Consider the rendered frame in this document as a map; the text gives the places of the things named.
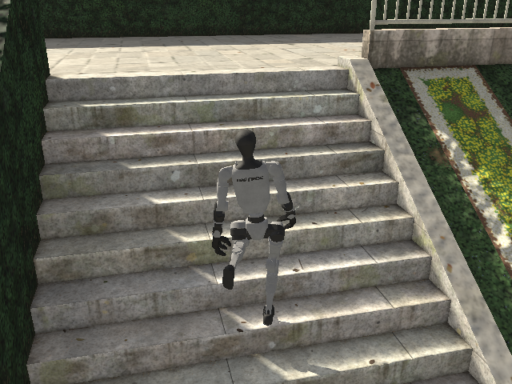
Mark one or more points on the humanoid robot torso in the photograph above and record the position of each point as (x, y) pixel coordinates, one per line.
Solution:
(252, 190)

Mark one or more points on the right robot thigh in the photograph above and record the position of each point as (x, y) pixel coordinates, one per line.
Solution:
(276, 234)

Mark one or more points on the left robot upper arm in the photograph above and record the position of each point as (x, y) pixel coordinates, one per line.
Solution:
(222, 188)

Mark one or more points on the robot right hand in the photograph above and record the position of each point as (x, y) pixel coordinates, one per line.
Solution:
(290, 224)

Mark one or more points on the left robot forearm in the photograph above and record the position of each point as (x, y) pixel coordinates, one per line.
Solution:
(218, 222)

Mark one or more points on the robot left hand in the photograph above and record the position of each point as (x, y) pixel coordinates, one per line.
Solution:
(216, 243)

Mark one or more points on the right robot upper arm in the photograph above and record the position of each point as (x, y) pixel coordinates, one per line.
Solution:
(275, 169)

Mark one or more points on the right robot forearm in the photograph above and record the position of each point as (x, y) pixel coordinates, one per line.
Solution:
(289, 208)

